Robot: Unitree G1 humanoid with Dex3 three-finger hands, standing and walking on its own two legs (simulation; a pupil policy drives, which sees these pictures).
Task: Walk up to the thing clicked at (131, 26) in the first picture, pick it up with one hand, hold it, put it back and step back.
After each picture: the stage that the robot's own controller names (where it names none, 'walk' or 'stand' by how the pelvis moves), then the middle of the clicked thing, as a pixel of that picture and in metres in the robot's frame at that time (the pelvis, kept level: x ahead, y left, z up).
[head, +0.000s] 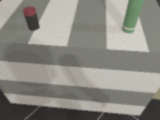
stand; (133, 9) +0.76 -0.24 +0.08
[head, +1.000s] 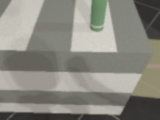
rise first; (98, 5) +0.70 -0.03 +0.11
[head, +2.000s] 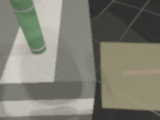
stand; (30, 26) +0.54 +0.24 +0.11
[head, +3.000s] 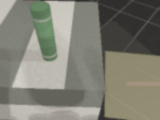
stand; (45, 35) +0.54 +0.18 +0.08
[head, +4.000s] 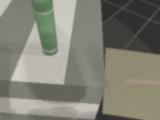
stand; (46, 28) +0.55 +0.17 +0.09
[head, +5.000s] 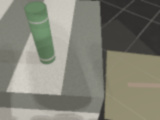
stand; (42, 37) +0.51 +0.18 +0.09
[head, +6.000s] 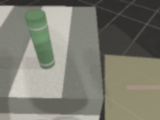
stand; (42, 42) +0.51 +0.19 +0.08
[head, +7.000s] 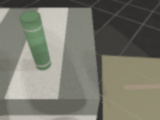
stand; (37, 44) +0.51 +0.20 +0.08
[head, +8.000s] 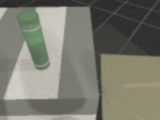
stand; (36, 44) +0.51 +0.21 +0.08
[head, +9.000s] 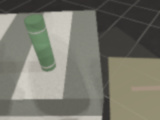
rise first; (42, 46) +0.50 +0.22 +0.08
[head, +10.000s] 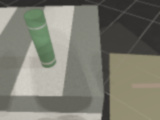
go down; (42, 41) +0.51 +0.22 +0.08
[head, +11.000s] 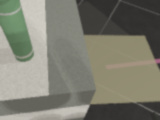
go down; (15, 30) +0.49 +0.20 +0.11
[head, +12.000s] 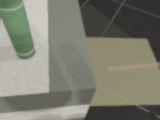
approach; (17, 27) +0.50 +0.20 +0.12
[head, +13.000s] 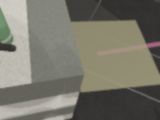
close in; out of the picture +0.51 +0.23 +0.15
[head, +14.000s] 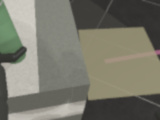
lift; (1, 29) +0.47 +0.21 +0.14
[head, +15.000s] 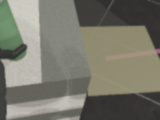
lift; (3, 25) +0.47 +0.21 +0.14
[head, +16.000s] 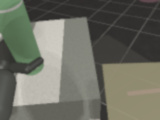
lift; (19, 35) +0.33 +0.17 +0.29
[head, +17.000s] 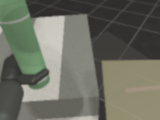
hold; (26, 48) +0.34 +0.17 +0.23
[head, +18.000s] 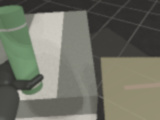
hold; (21, 55) +0.34 +0.19 +0.20
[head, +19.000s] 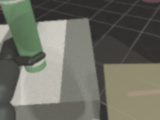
crouch; (24, 31) +0.38 +0.17 +0.27
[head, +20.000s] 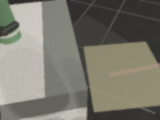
lower; out of the picture +0.50 +0.21 +0.27
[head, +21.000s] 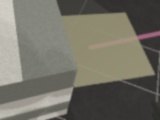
lower; out of the picture +0.54 +0.23 +0.16
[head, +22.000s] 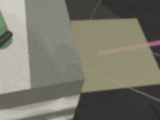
lower; out of the picture +0.51 +0.22 +0.15
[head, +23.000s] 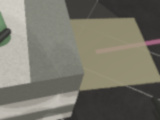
lower; out of the picture +0.52 +0.22 +0.15
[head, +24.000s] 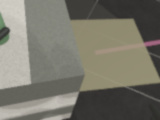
lower; out of the picture +0.52 +0.23 +0.16
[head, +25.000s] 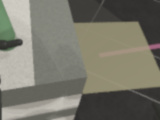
open; out of the picture +0.50 +0.22 +0.15
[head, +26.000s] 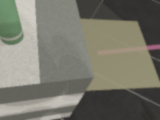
sink last; (0, 4) +0.50 +0.20 +0.15
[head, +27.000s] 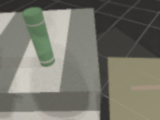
sink last; (40, 40) +0.52 +0.22 +0.12
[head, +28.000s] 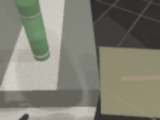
stand; (35, 32) +0.51 +0.21 +0.11
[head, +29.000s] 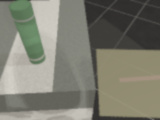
stand; (30, 36) +0.51 +0.22 +0.11
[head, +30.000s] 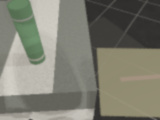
stand; (29, 36) +0.50 +0.22 +0.12
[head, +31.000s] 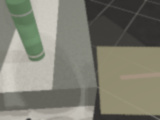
stand; (28, 32) +0.51 +0.22 +0.13
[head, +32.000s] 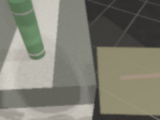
stand; (29, 30) +0.52 +0.21 +0.13
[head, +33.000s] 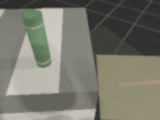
walk; (38, 41) +0.53 +0.20 +0.08
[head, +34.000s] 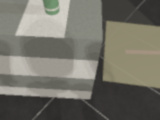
walk; out of the picture +0.72 +0.16 +0.11
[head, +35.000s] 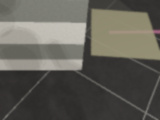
walk; out of the picture +1.03 +0.24 +0.10
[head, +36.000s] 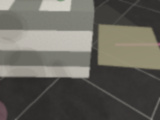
stand; out of the picture +1.13 +0.20 +0.09
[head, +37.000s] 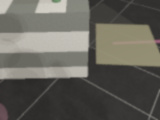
stand; out of the picture +1.14 +0.21 +0.08
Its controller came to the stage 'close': yes
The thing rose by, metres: 0.23
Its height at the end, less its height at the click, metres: +0.00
